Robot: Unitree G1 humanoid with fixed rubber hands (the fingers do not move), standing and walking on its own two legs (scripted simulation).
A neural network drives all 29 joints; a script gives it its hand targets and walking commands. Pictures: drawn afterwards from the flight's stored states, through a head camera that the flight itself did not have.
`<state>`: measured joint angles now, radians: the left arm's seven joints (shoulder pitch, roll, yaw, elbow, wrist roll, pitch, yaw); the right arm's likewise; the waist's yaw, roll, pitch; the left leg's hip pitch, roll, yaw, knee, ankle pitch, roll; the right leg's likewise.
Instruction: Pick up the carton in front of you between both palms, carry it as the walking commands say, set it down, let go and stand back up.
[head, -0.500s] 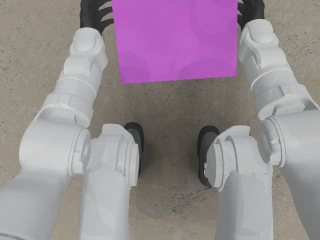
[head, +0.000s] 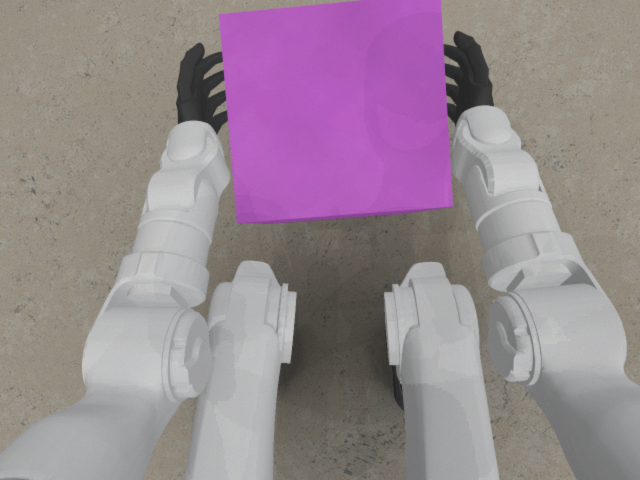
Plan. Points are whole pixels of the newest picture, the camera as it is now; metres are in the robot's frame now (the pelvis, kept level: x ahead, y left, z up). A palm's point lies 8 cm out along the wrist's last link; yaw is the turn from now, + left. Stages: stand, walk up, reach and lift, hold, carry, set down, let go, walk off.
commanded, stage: reach and lift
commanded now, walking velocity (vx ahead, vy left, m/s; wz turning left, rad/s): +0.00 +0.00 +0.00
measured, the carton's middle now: (335, 139) +0.49 +0.00 -0.19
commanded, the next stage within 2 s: none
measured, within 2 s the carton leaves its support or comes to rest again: neither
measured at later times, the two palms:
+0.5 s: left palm (119, 87) +0.46 +0.14 +0.05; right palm (564, 82) +0.46 -0.16 +0.04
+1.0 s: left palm out of the picture +0.43 +0.14 +0.23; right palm out of the picture +0.43 -0.16 +0.22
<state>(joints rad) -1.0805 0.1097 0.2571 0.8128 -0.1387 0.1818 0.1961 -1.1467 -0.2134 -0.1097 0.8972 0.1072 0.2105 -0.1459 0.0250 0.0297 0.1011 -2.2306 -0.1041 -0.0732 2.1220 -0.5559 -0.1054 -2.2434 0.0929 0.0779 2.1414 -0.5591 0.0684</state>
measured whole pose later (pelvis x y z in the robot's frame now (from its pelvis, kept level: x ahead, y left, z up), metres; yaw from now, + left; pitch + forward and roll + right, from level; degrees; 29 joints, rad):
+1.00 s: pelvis +0.06 +0.01 +0.27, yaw -1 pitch +28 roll +0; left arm -0.55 -0.11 0.37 0.64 0.14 0.27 0.07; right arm -0.56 0.06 -0.32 0.67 -0.16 0.29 -0.06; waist 0.01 0.03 -0.21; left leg -1.25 -0.11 -0.13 1.24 -0.46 -0.04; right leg -1.25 0.09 0.13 1.24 -0.46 0.05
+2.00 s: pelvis +0.09 +0.01 +0.39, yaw -2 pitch -3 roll +0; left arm -0.33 -0.17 0.31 0.39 0.29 0.60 0.00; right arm -0.32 0.14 -0.28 0.41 -0.27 0.61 0.00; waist 0.00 0.02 0.00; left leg -0.21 -0.05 -0.15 0.49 -0.23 -0.02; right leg -0.21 0.05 0.15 0.49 -0.23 0.02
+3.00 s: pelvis +0.09 +0.01 +0.39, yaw -1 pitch -8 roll +0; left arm -0.26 -0.15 0.23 0.25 0.26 0.75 -0.01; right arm -0.24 0.15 -0.21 0.24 -0.26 0.77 0.00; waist 0.01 0.02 0.02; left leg -0.08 -0.04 -0.15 0.40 -0.19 -0.02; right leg -0.07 0.04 0.14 0.39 -0.19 0.02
